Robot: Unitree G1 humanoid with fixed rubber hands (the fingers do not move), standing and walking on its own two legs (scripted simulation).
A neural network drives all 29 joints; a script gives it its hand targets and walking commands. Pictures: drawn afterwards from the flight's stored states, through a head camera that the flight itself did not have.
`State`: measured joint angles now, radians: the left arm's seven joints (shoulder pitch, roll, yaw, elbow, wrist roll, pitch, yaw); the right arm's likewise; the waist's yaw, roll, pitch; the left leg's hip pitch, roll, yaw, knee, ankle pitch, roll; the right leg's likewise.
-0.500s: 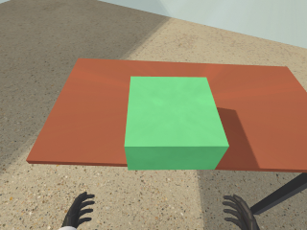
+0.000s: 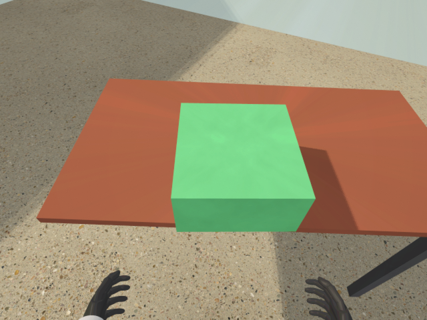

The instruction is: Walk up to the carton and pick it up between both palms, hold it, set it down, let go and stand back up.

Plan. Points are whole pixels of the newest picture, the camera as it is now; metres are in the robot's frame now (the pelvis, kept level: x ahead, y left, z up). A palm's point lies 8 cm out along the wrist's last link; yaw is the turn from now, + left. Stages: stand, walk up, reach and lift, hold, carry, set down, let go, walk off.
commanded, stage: let go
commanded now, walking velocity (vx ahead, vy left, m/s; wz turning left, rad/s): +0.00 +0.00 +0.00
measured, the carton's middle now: (235, 163) +0.48 -0.04 -0.02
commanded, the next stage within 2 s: stand in 0.16 s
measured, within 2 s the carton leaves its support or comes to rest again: neither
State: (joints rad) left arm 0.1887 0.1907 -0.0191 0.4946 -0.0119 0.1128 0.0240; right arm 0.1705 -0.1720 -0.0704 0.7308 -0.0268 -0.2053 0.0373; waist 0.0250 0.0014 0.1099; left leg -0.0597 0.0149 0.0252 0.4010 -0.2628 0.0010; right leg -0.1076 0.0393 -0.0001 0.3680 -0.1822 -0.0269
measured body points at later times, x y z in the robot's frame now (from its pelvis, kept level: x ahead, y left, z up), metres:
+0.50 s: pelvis +0.00 +0.00 -0.01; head +0.00 +0.01 +0.44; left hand +0.13 +0.24 -0.13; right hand +0.07 -0.27 -0.12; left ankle -0.02 +0.11 -0.74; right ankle +0.02 -0.10 -0.74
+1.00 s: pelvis -0.01 +0.01 -0.01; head +0.00 +0.01 +0.44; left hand +0.07 +0.25 -0.14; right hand -0.02 -0.24 -0.15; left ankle -0.02 +0.11 -0.74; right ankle +0.02 -0.10 -0.74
